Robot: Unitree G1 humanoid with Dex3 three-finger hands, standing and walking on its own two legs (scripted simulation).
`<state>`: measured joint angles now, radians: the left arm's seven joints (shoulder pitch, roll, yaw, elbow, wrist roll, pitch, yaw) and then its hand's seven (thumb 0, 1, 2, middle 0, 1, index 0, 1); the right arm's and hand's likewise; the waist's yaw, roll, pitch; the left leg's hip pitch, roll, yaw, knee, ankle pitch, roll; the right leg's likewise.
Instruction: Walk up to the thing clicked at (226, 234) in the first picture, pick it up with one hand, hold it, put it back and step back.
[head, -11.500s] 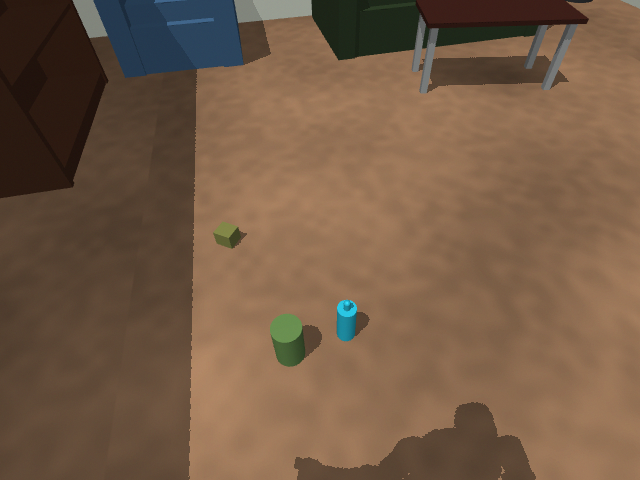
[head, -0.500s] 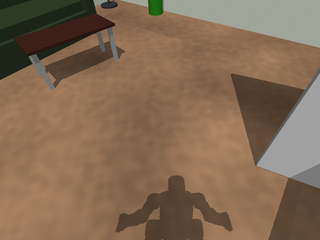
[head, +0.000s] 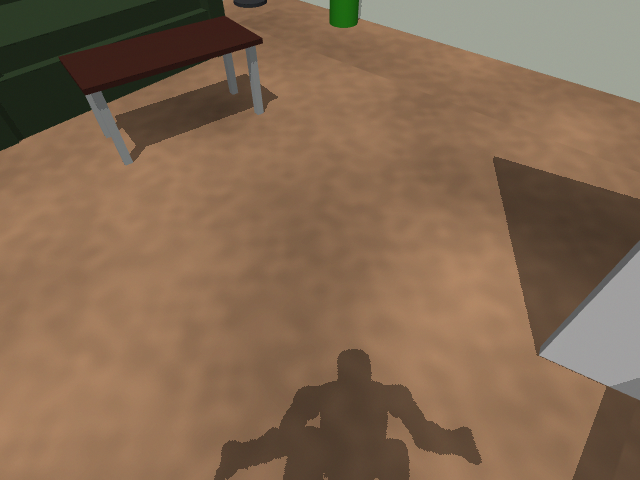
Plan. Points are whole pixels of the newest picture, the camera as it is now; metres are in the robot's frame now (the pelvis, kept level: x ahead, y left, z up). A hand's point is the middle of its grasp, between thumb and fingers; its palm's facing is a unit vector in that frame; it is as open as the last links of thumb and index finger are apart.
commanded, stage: walk up
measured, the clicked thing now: out of the picture -0.02 +1.12 -0.74
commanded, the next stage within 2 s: none
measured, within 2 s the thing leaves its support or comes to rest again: neither
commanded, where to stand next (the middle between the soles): +0.75 -0.04 m, yaw -2 degrees
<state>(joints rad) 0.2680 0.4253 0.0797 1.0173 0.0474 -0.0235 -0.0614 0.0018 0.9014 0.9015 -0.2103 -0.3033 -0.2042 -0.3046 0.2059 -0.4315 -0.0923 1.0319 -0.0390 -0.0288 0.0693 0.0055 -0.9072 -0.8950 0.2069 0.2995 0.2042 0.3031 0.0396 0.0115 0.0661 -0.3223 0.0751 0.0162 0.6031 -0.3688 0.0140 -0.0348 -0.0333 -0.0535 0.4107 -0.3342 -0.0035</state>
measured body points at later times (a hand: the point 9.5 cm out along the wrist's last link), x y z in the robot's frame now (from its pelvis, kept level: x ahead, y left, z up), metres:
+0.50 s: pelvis +0.21 -0.01 -0.02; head +0.24 -0.03 +0.43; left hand +0.35 +0.30 -0.12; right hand +0.19 -0.33 -0.15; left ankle +0.07 +0.13 -0.73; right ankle +0.32 -0.13 -0.74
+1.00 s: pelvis +0.43 +0.00 -0.02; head +0.45 +0.02 +0.43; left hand +0.49 +0.32 -0.14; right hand +0.50 -0.33 -0.10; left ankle +0.51 +0.11 -0.74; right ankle +0.33 -0.13 -0.70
